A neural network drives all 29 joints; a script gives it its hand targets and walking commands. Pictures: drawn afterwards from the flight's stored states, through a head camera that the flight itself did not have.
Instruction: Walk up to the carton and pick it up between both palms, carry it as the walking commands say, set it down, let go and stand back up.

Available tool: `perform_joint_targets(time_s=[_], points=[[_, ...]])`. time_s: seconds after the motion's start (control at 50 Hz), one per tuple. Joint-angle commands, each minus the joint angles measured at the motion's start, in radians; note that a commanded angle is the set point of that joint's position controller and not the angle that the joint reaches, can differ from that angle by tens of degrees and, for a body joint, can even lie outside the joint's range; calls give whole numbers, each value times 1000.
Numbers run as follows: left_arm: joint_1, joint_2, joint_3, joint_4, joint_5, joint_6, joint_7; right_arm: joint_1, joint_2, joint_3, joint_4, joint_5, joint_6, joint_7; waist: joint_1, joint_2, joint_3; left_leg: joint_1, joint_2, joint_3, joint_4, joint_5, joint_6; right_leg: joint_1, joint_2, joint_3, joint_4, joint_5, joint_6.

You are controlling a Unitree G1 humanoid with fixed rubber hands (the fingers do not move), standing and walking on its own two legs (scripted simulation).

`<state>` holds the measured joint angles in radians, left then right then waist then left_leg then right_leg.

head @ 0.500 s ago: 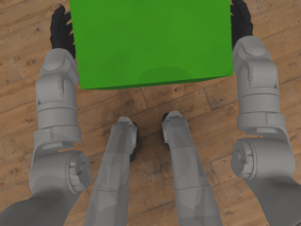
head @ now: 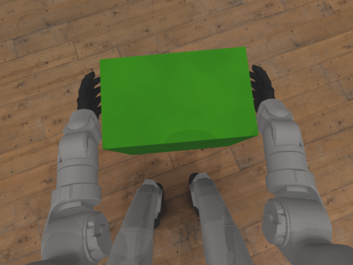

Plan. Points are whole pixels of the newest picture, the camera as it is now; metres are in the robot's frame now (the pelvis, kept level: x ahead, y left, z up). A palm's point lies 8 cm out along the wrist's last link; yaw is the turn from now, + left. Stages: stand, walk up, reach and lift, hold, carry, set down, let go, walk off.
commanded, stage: reach and lift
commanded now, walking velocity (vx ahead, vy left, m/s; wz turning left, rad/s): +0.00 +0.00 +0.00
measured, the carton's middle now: (177, 111) +0.42 -0.02 -0.11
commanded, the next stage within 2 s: none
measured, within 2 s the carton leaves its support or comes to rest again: neither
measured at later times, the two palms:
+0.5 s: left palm (62, 96) +0.41 +0.18 +0.05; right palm (287, 85) +0.40 -0.20 +0.05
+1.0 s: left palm (31, 95) +0.38 +0.18 +0.11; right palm (307, 84) +0.38 -0.19 +0.11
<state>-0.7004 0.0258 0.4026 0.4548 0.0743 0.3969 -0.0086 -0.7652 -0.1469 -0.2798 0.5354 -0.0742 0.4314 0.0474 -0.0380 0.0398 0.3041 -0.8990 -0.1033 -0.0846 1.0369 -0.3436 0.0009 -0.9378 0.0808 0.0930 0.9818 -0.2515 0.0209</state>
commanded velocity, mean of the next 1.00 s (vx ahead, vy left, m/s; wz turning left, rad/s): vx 0.00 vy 0.00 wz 0.00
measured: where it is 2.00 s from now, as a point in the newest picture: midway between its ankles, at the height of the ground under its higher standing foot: (177, 207)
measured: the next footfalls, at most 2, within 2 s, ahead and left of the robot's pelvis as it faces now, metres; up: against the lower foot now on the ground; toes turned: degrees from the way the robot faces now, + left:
none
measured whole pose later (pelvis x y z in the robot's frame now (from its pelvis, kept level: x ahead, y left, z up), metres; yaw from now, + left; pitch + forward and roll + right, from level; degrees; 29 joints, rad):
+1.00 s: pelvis +0.10 +0.00 +0.08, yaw +0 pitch -4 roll -1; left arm -0.22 -0.06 0.31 0.31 0.17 0.64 -0.07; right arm -0.25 -0.02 -0.23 0.33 -0.16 0.66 0.09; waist -0.03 0.02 -0.02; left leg -0.10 -0.06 -0.11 0.42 -0.24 0.03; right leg -0.14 0.05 0.11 0.39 -0.17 0.00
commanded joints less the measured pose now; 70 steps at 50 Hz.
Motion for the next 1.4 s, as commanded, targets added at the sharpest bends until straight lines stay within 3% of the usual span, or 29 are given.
perform_joint_targets(time_s=[0.0, 0.02, 0.06, 0.1, 0.16, 0.22, 0.3, 0.32, 0.36, 0.44, 0.46, 0.5, 0.56, 0.66, 0.74, 0.8, 0.9, 0.94, 1.0, 1.08, 1.12, 1.14, 1.16, 1.26, 1.38], points=[[-693, -1060, -715, -55, -119, -19, -251, -667, 1094, 610, -223, 160, -78, 240, -16, -43, -1462, 278, -1, 29, -202, 122, -4, 610, 12, -30, -133, 104, -22], [-639, -1082, -687, -22, -104, -12, -253, -640, 1108, 605, -221, 154, -75, 241, -7, -54, -1410, 284, -1, 30, -229, 142, -3, 615, 13, -36, -152, 132, -18], [-637, -1047, -585, 54, -49, -4, -259, -587, 1132, 508, -97, 105, -61, 244, 5, -53, -1140, 211, 13, 35, -268, 34, 7, 499, 6, -24, -199, -11, -26], [-553, -1072, -530, 111, -16, 10, -268, -567, 1149, 484, -82, 86, -52, 255, 29, -58, -1054, 242, 22, 23, -314, 30, 14, 505, 1, -25, -235, -22, -37], [-448, -1064, -464, 176, 29, 27, -273, -450, 1109, 388, 16, 16, -32, 268, 19, -31, -920, 261, 37, 26, -368, 35, 2, 490, -6, -37, -283, -9, -53], [-395, -1052, -469, 143, 34, 28, -280, -334, 1111, 358, 43, -22, -22, 275, -2, -26, -885, 325, 42, 30, -400, 122, -10, 548, -9, -35, -328, 87, -57], [-318, -1066, -516, 113, 27, 30, -278, -264, 1109, 400, -29, -13, -19, 278, -2, -18, -896, 406, 38, 26, -442, 239, -10, 667, -7, -25, -367, 224, -53], [-277, -1057, -521, 110, 26, 32, -273, -262, 1112, 429, -68, 9, -19, 275, 21, -27, -901, 439, 34, 24, -447, 285, -5, 694, -10, -25, -371, 268, -42], [-249, -1060, -561, 67, 14, 30, -266, -215, 1099, 446, -91, 20, -20, 270, 12, -14, -887, 465, 32, 19, -461, 354, -9, 733, -9, -14, -390, 351, -45], [-178, -1052, -670, -57, -50, 21, -258, -136, 1143, 552, -212, 68, -15, 248, 6, -57, -969, 537, 23, 6, -487, 481, -5, 907, -17, 9, -406, 560, -28], [-142, -1045, -666, -33, -42, 33, -257, -117, 1121, 547, -210, 62, -9, 242, 3, -52, -922, 515, 20, 3, -504, 468, -6, 910, -22, 6, -419, 565, -28], [-115, -1047, -727, -100, -73, 37, -254, -94, 1129, 620, -269, 106, -3, 235, 17, -49, -945, 582, 20, -1, -522, 507, -7, 971, -23, 13, -440, 605, -23], [-78, -1032, -733, -126, -78, 56, -249, -64, 1124, 635, -291, 109, 19, 228, 21, -67, -876, 610, 25, -8, -559, 498, -5, 974, -22, 13, -478, 576, -25], [-75, -1010, -732, -177, -78, 108, -252, -35, 1099, 622, -297, 115, 64, 228, 19, -8, -757, 653, 32, -6, -606, 430, -10, 963, -11, 1, -531, 456, -38], [-113, -1040, -762, -189, -106, 147, -260, -47, 1084, 628, -326, 117, 93, 230, -17, -20, -727, 710, 37, -10, -633, 392, -12, 979, 1, -19, -557, 386, -42], [-75, -1022, -719, -154, -80, 179, -254, -26, 1052, 598, -306, 100, 125, 236, -13, -10, -648, 728, 42, -8, -657, 377, -12, 960, 2, -28, -576, 346, -45], [-105, -1022, -752, -212, -107, 216, -253, -82, 1063, 659, -381, 142, 158, 242, 13, -11, -618, 753, 45, -4, -691, 342, -11, 989, 2, -32, -596, 291, -44], [-121, -1010, -746, -212, -102, 233, -255, -110, 1050, 649, -390, 137, 171, 243, 9, -27, -591, 754, 43, -6, -710, 273, -9, 986, 0, -36, -608, 234, -42], [-126, -1003, -759, -231, -106, 253, -253, -115, 1065, 660, -407, 154, 187, 249, 18, -8, -595, 772, 43, -1, -719, 279, -7, 990, -4, -36, -613, 241, -41], [-142, -997, -744, -242, -104, 276, -260, -127, 1074, 661, -420, 139, 216, 248, 26, -50, -570, 778, 43, 2, -737, 237, -2, 980, -5, -36, -629, 196, -35], [-160, -985, -740, -246, -100, 285, -265, -138, 1076, 657, -418, 142, 225, 247, 25, -21, -564, 776, 38, 10, -744, 218, -4, 979, -9, -34, -637, 185, -33], [-175, -988, -739, -240, -108, 286, -268, -148, 1079, 655, -420, 143, 225, 246, 13, -34, -556, 776, 41, 7, -749, 205, 2, 973, -12, -32, -638, 179, -35], [-183, -984, -734, -238, -105, 288, -274, -155, 1102, 659, -424, 144, 233, 244, 21, -50, -541, 763, 35, 12, -748, 180, 5, 973, -13, -31, -642, 155, -30], [-219, -965, -713, -232, -108, 285, -290, -166, 1117, 640, -407, 143, 242, 237, 21, -47, -559, 757, 32, 17, -752, 164, 6, 987, -19, -27, -645, 146, -19], [-206, -955, -709, -236, -111, 283, -302, -153, 1120, 650, -436, 140, 244, 221, 21, -53, -594, 778, 28, 18, -746, 211, 10, 1004, -21, -21, -646, 203, -15]])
